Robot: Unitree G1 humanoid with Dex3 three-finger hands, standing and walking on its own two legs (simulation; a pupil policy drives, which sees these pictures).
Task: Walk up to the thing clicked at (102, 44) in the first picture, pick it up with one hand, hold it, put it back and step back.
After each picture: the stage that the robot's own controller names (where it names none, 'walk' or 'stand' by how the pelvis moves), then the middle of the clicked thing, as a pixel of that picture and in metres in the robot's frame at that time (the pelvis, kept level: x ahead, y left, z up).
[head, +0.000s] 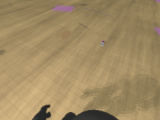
stand; (102, 43) +1.73 -0.22 -0.72
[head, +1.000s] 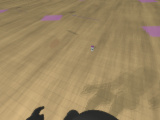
walk; (92, 48) +1.59 +0.13 -0.69
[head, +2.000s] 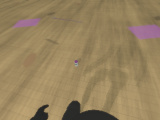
walk; (76, 63) +1.01 +0.35 -0.72
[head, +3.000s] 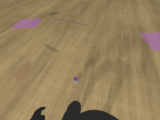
walk; (75, 80) +0.61 +0.28 -0.72
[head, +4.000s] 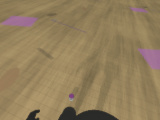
walk; (71, 97) +0.38 +0.18 -0.70
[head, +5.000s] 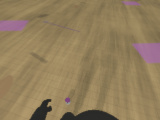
stand; (67, 100) +0.32 +0.23 -0.72
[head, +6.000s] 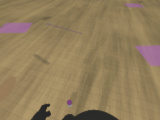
stand; (69, 103) +0.31 +0.21 -0.72
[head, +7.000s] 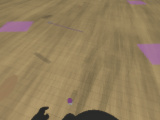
stand; (70, 101) +0.32 +0.22 -0.72
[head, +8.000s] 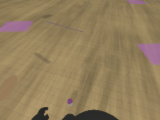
stand; (70, 102) +0.31 +0.22 -0.73
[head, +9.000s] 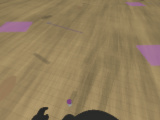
go down; (69, 102) +0.31 +0.22 -0.73
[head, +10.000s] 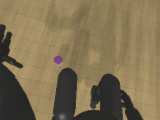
go down; (58, 61) +0.39 +0.24 -0.31
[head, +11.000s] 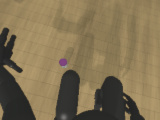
approach; (63, 63) +0.39 +0.23 -0.31
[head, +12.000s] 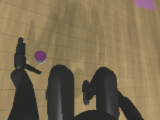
close in; (40, 57) +0.38 +0.26 -0.22
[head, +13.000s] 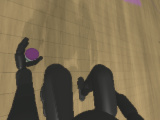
close; (31, 56) +0.38 +0.27 -0.22
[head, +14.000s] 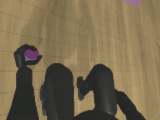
lift; (31, 55) +0.38 +0.26 -0.22
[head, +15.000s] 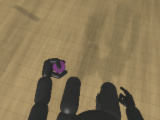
lift; (60, 69) +0.32 +0.21 -0.03
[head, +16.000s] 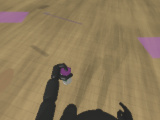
hold; (66, 75) +0.32 +0.17 +0.00
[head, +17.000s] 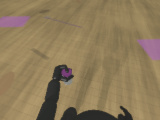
hold; (67, 76) +0.32 +0.17 -0.01
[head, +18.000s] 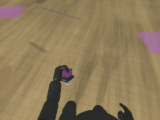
crouch; (67, 76) +0.32 +0.16 -0.04
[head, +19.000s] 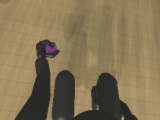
lower; (52, 51) +0.45 +0.24 -0.10
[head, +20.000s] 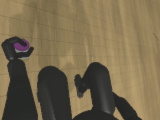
lower; (23, 49) +0.42 +0.27 -0.22
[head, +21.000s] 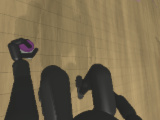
lower; (27, 50) +0.41 +0.27 -0.23
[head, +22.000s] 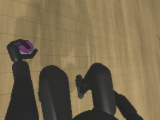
lower; (27, 51) +0.41 +0.27 -0.22
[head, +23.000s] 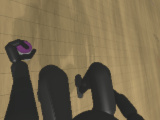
lower; (25, 51) +0.41 +0.27 -0.22
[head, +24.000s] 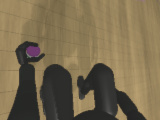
open; (32, 53) +0.39 +0.25 -0.23
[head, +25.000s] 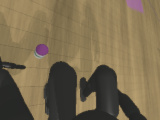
stand; (40, 51) +0.39 +0.24 -0.22
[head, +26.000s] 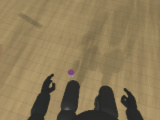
walk; (71, 73) +0.40 +0.20 -0.48
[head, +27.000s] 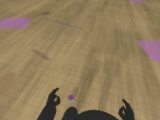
stand; (71, 98) +0.35 +0.19 -0.66
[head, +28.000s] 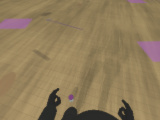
stand; (71, 98) +0.35 +0.19 -0.67
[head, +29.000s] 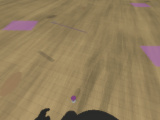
stand; (73, 99) +0.36 +0.18 -0.71
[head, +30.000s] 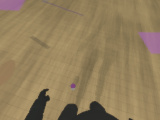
walk; (73, 86) +0.39 +0.13 -0.71
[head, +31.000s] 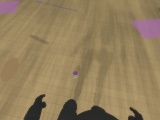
walk; (75, 74) +0.57 +0.19 -0.70
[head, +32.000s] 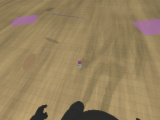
walk; (79, 64) +0.89 +0.28 -0.70
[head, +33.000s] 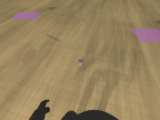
stand; (80, 62) +0.99 +0.19 -0.71
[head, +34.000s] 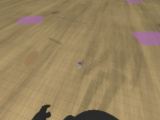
stand; (79, 65) +1.00 +0.21 -0.72
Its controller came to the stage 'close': yes
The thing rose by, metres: 0.71
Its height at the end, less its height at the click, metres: +0.00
